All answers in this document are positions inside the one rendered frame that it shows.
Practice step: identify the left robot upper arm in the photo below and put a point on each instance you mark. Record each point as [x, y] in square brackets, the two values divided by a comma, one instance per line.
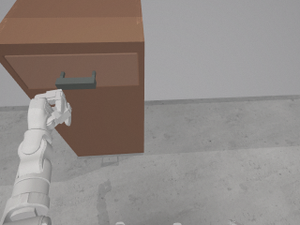
[38, 220]

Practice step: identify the cabinet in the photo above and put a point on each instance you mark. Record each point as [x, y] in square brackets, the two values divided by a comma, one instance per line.
[107, 120]

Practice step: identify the drawer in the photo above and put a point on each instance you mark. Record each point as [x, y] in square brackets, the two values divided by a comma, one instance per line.
[42, 70]

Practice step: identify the handle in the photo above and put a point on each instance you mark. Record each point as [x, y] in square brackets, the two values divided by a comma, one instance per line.
[76, 83]

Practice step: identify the robot left forearm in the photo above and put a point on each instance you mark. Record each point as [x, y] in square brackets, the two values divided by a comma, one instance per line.
[30, 194]

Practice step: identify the robot left hand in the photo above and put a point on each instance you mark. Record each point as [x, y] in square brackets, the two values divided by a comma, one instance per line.
[42, 116]

